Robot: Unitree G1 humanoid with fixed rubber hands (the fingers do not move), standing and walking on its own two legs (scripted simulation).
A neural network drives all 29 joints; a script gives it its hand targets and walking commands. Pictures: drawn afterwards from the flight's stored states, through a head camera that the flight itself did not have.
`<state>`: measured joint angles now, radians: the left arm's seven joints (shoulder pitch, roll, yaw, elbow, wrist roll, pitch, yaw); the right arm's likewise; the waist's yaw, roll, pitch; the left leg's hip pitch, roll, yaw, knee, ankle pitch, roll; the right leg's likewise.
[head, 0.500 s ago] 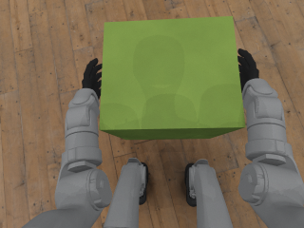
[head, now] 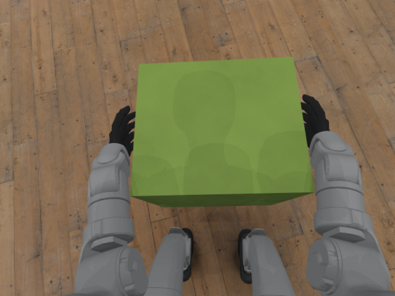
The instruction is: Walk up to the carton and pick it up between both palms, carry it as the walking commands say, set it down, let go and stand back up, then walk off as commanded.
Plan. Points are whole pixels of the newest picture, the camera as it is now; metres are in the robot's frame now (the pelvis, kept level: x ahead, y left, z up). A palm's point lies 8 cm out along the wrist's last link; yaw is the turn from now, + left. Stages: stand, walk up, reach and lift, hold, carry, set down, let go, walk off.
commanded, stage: reach and lift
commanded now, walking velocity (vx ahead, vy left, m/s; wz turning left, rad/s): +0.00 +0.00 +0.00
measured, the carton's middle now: (216, 146) +0.41 +0.01 -0.13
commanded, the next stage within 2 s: none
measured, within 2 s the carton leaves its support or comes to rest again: neither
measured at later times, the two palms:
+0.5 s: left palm (103, 147) +0.36 +0.20 +0.03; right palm (337, 133) +0.39 -0.19 +0.02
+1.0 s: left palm (76, 149) +0.34 +0.20 +0.10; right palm (365, 129) +0.37 -0.18 +0.10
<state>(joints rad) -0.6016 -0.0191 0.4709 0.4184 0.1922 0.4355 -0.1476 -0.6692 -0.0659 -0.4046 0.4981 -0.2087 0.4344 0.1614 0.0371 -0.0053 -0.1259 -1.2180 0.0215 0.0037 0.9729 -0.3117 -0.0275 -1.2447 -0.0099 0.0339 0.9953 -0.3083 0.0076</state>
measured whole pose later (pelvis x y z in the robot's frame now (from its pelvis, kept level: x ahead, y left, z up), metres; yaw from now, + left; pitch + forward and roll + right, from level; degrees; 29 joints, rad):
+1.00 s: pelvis +0.04 +0.00 +0.09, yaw +0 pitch +4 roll +0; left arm -0.29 -0.05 0.37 0.29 0.21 0.54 -0.18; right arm -0.35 0.01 -0.34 0.34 -0.24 0.54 0.19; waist 0.04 0.01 0.01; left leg -0.32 0.03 -0.02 0.39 -0.16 -0.03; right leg -0.33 -0.01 0.00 0.41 -0.16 0.00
